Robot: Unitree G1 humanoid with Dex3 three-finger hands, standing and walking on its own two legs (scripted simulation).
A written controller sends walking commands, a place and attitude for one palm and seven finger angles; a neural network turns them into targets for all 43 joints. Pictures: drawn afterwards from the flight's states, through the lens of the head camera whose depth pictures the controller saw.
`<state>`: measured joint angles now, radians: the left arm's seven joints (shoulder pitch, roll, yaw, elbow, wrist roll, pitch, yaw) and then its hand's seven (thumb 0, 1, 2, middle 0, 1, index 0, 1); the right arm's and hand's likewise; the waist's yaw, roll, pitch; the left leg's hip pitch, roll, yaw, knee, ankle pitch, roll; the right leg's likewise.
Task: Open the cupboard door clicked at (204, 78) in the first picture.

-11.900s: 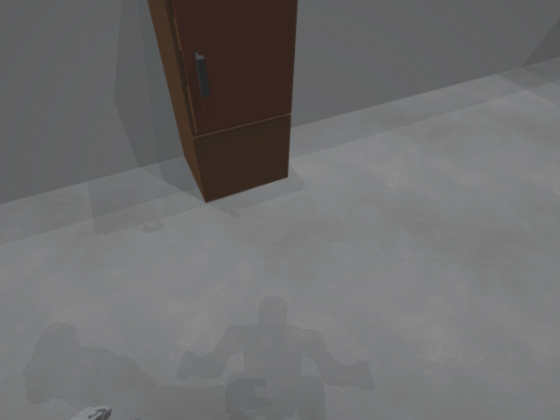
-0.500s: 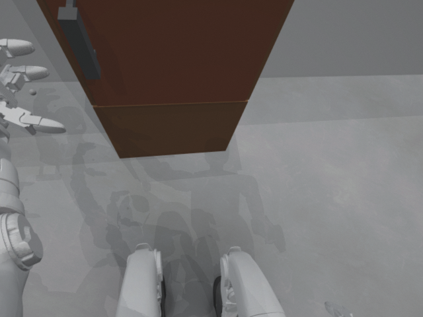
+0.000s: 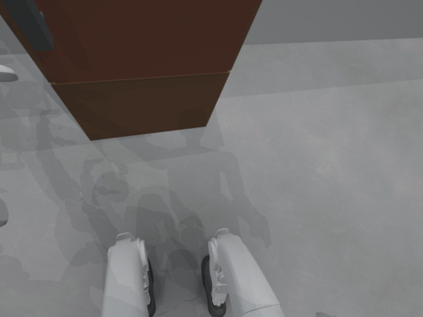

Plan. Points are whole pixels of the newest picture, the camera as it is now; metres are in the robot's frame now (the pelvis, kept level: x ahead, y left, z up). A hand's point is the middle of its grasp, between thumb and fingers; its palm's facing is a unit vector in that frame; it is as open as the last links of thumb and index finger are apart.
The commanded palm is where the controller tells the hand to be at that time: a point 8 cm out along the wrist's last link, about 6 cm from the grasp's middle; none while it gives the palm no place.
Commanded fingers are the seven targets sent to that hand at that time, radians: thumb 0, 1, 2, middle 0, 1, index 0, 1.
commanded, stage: move the hooked fingers beside the handle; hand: left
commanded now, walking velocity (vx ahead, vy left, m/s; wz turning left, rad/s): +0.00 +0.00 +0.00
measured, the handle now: out of the picture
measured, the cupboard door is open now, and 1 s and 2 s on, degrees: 0 0 0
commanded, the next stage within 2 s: slide the fingers in behind the handle in 0.64 s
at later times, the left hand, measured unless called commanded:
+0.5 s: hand out of the picture +0.53 +0.30 +0.07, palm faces +0.13 -0.99 -0.01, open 14.0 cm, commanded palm +0.52 +0.32 +0.07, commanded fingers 0.00 -0.50 0.30 -0.30 -1.20 -0.30 -1.20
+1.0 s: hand out of the picture +0.53 +0.28 +0.06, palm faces +0.12 -0.99 -0.02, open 14.0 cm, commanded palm +0.52 +0.30 +0.06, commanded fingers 0.00 -0.50 0.30 -0.30 -1.20 -0.30 -1.20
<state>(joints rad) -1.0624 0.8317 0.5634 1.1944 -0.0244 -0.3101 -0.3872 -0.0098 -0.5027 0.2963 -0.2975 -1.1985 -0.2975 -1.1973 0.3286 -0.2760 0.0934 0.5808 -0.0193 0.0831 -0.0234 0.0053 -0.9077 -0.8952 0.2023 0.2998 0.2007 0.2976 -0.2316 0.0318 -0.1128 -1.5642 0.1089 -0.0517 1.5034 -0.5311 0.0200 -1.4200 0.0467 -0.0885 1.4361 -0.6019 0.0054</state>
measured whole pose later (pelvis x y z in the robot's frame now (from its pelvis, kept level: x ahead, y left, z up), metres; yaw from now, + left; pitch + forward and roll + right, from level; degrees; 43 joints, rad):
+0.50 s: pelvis +0.01 +0.01 +0.02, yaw +1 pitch +31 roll -8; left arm -0.98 0.73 0.53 1.15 -0.05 -0.35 -0.36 -0.01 -0.50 0.30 -0.30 -1.20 -0.30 -1.20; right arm 0.31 -0.28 0.07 0.59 -0.02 0.09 -0.01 0.00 -0.91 -0.90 0.20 0.30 0.20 0.30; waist -0.21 0.02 -0.13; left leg -1.48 0.10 -0.05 1.45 -0.53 0.03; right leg -1.33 0.04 -0.09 1.37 -0.59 0.01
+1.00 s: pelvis +0.00 +0.00 +0.01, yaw +1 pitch +32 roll -7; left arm -1.01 0.72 0.51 1.16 -0.05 -0.35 -0.33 -0.01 -0.51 0.30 -0.30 -1.20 -0.30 -1.20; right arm 0.31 -0.27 0.07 0.60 -0.02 0.09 -0.01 0.00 -0.91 -0.90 0.20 0.30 0.20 0.30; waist -0.21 0.03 -0.13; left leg -1.51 0.10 -0.05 1.47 -0.52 0.02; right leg -1.36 0.04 -0.09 1.40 -0.60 0.01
